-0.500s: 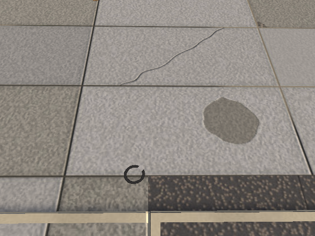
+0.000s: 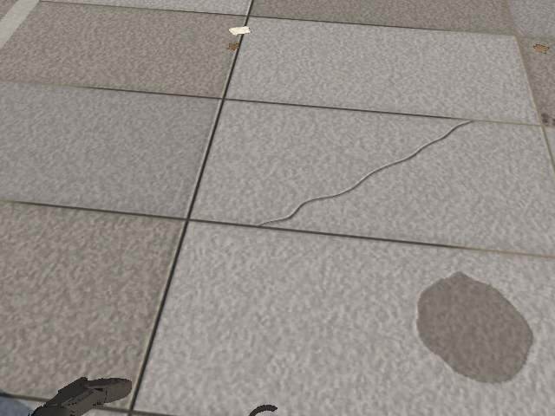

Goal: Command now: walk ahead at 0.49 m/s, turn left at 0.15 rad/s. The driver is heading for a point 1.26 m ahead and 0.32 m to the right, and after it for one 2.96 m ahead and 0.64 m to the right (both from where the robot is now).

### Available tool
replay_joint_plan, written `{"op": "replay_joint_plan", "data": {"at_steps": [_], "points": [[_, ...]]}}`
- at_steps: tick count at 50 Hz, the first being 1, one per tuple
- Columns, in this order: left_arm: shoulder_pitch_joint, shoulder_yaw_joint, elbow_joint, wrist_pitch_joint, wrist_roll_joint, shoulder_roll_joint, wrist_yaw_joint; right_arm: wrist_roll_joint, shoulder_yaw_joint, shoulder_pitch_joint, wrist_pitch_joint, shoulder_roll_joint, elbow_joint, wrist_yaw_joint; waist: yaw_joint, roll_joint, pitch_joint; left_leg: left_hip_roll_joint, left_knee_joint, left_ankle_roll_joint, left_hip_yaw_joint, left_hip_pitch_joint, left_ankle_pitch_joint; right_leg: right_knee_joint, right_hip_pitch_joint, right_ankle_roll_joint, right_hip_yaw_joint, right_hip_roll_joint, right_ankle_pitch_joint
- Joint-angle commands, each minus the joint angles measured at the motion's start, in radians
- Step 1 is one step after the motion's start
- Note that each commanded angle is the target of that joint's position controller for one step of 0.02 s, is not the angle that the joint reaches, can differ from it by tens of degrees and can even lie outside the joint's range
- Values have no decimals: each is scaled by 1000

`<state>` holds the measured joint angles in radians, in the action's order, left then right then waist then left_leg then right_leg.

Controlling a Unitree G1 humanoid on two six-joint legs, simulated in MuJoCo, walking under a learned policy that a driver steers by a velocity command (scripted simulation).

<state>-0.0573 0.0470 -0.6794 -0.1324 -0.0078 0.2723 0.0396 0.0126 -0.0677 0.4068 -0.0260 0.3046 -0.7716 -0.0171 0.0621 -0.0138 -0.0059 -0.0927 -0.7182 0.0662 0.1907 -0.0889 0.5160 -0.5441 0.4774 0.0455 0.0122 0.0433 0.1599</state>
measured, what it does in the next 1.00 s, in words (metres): goes down, turning right: left foot 0.08 m lower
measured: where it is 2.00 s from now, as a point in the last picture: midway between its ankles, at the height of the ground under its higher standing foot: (350, 225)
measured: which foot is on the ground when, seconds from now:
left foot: up 0.00-0.48, down 0.50-1.00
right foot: down 0.00-0.50, up 0.52-1.00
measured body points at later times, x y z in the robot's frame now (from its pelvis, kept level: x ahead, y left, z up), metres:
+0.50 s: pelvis +0.29 +0.04 -0.04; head +0.31 +0.04 +0.41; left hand +0.30 +0.33 -0.16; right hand +0.51 -0.22 -0.08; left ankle +0.41 +0.15 -0.78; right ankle +0.10 -0.10 -0.72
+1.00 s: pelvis +0.54 -0.02 -0.08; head +0.57 -0.03 +0.36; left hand +0.87 +0.05 -0.14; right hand +0.39 -0.25 -0.21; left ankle +0.41 +0.16 -0.79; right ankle +0.62 -0.15 -0.80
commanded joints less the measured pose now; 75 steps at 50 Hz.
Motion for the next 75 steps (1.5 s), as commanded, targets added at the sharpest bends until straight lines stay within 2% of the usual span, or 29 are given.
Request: {"op": "replay_joint_plan", "data": {"at_steps": [1,3,4,7,11,14,18,23,25,26,27,28,29,30,33,37,40,45,49,50,51,52,53,54,55,59,67,72,75], "points": [[-369,62,-35,4,36,166,-1,24,-2,76,-29,102,72,5,-156,227,286,23,-626,-25,11,-637,26,234,-810,283,-746,-402,256],[-239,37,-15,19,19,123,-4,2,-14,-138,-36,146,131,4,-134,49,53,111,-585,-22,-65,-658,-128,270,-524,239,-532,-335,78],[-209,32,-11,23,13,112,-5,-13,-15,-153,-42,128,140,7,-104,39,11,145,-515,-28,-69,-620,-171,288,-429,233,-476,-299,-27],[-203,29,-17,27,23,108,-11,-13,-6,-119,-50,71,138,13,-54,89,10,181,-315,-53,-91,-543,-196,342,-353,232,-383,-227,-130],[-238,53,-45,45,34,177,-30,-24,21,-247,-59,9,173,24,-87,76,8,150,-28,-98,-141,-444,-369,352,-257,223,-267,-184,-220],[-323,51,-77,45,43,157,-53,-22,0,-324,-90,70,176,43,-119,64,19,163,23,-86,-75,-530,-671,256,-346,200,-284,-184,-190],[-383,51,-94,72,45,146,-73,-18,16,-484,-109,21,210,74,-171,58,-29,108,257,-73,-75,-382,-786,148,-233,150,-331,-151,97],[-386,70,-86,98,38,146,-92,2,-4,-392,-102,53,176,66,-132,78,-35,159,403,-57,-22,-279,-692,-95,-290,106,-426,-134,176],[-417,44,-103,102,31,66,-79,-5,-24,-159,-104,65,105,53,-26,0,92,212,321,-39,-36,84,-703,-443,-123,48,-340,-41,331],[-500,18,-111,96,20,-12,-63,-21,-30,11,-101,107,72,51,9,-154,258,328,82,-36,43,442,-841,-800,154,7,-259,11,631],[-666,5,-107,79,39,-29,-58,-12,-47,71,-83,178,56,52,-48,-359,334,464,95,42,322,561,-924,-1071,361,-34,-245,24,630],[-641,1,-59,61,80,27,-62,19,-84,122,-63,274,-21,68,-42,-397,350,590,299,184,612,540,-329,-1137,513,-51,-184,-26,470],[-431,25,-69,71,78,99,-85,1,-47,54,-57,119,9,62,19,-72,133,495,415,137,486,354,-88,-1132,542,-60,-153,-61,360],[-336,31,-20,75,73,123,-95,-24,-34,-54,-67,117,20,55,-11,-98,48,514,442,151,456,193,-177,-1146,526,-54,-151,-82,243],[-299,47,-19,99,36,101,-83,-24,-3,-200,-94,5,4,44,-99,-96,-48,329,454,66,82,-103,-486,-868,335,-34,-200,-162,91],[-212,34,28,83,20,27,-55,-36,-14,-141,-104,47,-38,10,-74,-85,-32,302,507,73,-102,-103,-780,-488,247,-59,-145,-124,-122],[-108,17,71,86,24,-10,-31,-17,-22,-105,-88,83,-54,-2,-34,-57,-33,321,523,68,-159,-1,-819,-263,252,-38,-89,-106,-229],[65,11,156,88,32,-7,14,-5,-24,-10,-55,106,-92,-10,13,-19,-76,343,485,33,-253,134,-859,-116,260,6,-1,-80,-194],[-38,46,162,94,24,74,25,-1,-42,-30,-29,177,-67,-23,-89,-85,37,343,184,21,-323,151,-1432,-97,-34,82,104,31,23],[-207,75,124,97,27,129,14,5,-41,-59,-29,178,-53,-24,-183,-67,120,322,-23,0,-341,42,-1384,-17,-288,126,76,45,-49],[-370,105,89,110,26,219,-12,-16,-27,-59,-44,149,-23,-22,-240,55,228,257,-355,-37,-355,-223,-944,15,-624,198,-169,-107,-115],[-314,106,113,99,35,298,-18,-36,19,25,-76,27,26,6,-127,286,348,31,-737,-89,-231,-636,44,129,-935,430,-778,-392,-58],[-371,85,107,99,24,211,-23,-10,-8,-74,-117,137,41,28,-212,145,391,83,-764,-68,-50,-751,20,204,-936,406,-796,-375,73],[-317,72,99,92,16,176,-26,23,-9,-157,-126,138,79,32,-183,100,233,125,-684,-55,-67,-775,-71,223,-795,345,-640,-331,52],[-238,62,101,85,19,149,-23,11,-3,-167,-125,114,77,27,-116,-21,121,169,-560,-60,-85,-721,-137,244,-607,298,-519,-281,-53],[-128,41,96,66,3,100,-23,-22,-10,-100,-71,85,41,19,-22,30,49,222,-389,-118,-135,-504,-242,325,-261,264,-320,-206,-297],[-242,42,-19,48,10,144,-34,2,16,-329,-64,37,96,28,-131,62,-19,199,47,-92,-163,-510,-693,374,-300,169,-121,-181,-190],[-297,50,-84,57,13,162,-34,10,16,-422,-64,50,154,61,-161,59,-62,162,139,-32,-150,-622,-540,318,-523,153,-112,-272,-256],[-270,55,-89,74,17,181,-45,2,7,-359,-62,73,161,74,-108,91,-7,106,160,19,-209,-515,-383,186,-592,110,-67,-279,-611]]}}
Keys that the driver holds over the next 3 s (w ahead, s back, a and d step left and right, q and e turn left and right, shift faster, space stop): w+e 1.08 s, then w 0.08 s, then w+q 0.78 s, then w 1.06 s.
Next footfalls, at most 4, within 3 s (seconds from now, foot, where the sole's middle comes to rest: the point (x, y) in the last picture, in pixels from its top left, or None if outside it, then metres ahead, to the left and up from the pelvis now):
0.50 left None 0.44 0.15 -0.84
1.02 right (336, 352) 0.65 -0.17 -0.84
1.54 left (311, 240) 1.02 -0.14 -0.84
2.02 right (391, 193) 1.19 -0.42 -0.84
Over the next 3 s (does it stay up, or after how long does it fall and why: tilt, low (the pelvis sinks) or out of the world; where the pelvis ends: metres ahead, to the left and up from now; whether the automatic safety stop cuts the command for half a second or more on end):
stays up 1.57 -0.35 -0.07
